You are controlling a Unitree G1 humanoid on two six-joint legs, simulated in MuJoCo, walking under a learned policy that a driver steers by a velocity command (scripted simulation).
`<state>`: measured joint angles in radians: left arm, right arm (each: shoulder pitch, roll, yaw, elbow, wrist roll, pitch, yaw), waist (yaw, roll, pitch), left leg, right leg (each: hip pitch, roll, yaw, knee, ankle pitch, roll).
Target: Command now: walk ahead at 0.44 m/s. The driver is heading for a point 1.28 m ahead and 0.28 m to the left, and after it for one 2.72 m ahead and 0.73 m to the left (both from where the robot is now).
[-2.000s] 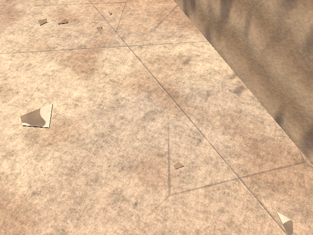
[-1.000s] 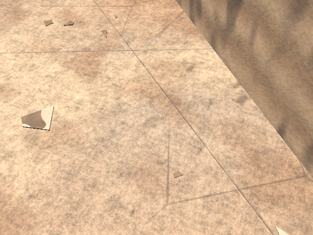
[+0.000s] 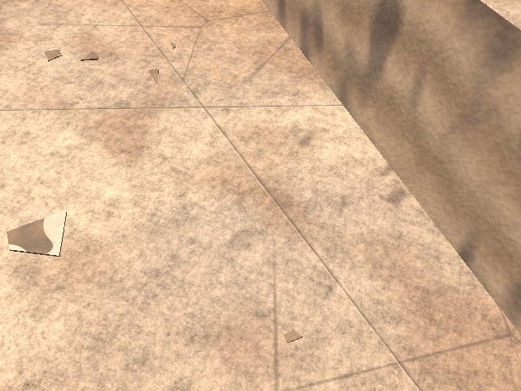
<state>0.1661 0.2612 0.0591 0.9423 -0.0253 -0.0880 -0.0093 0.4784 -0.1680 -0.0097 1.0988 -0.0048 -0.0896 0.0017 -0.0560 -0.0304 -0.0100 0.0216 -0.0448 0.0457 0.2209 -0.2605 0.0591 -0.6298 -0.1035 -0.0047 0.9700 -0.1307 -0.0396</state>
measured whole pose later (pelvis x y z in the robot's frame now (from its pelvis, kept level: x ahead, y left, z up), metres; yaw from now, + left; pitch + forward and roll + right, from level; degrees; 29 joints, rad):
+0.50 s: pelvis +0.29 -0.06 +0.00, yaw +0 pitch +0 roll -2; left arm 0.32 0.23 0.05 1.02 0.00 -0.11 -0.03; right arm 0.17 -0.27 -0.06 0.90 0.01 -0.09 -0.02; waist 0.05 0.04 0.01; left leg -0.65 0.14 -0.04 1.02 -0.18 0.03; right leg -0.14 0.08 -0.07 0.27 -0.14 -0.08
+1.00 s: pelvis +0.58 +0.02 +0.00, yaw +0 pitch +1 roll +0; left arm 0.20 0.28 0.06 0.95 -0.02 -0.08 0.01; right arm 0.28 -0.23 -0.05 0.94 -0.01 -0.10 0.03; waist -0.02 -0.04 0.02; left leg -0.20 -0.05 0.07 0.33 -0.14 0.08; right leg -0.57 -0.11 0.03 1.09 -0.25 -0.05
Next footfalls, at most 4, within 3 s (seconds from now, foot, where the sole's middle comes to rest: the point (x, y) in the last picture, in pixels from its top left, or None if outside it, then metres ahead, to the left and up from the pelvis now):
0.24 right None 0.33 -0.14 -0.78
0.78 left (212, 351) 0.64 0.10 -0.78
1.34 right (288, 250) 0.96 -0.14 -0.78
1.84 left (210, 269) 0.90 0.11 -0.78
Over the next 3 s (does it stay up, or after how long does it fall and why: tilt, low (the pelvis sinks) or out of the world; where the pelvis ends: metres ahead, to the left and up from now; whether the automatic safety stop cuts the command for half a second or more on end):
stays up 1.25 0.23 -0.01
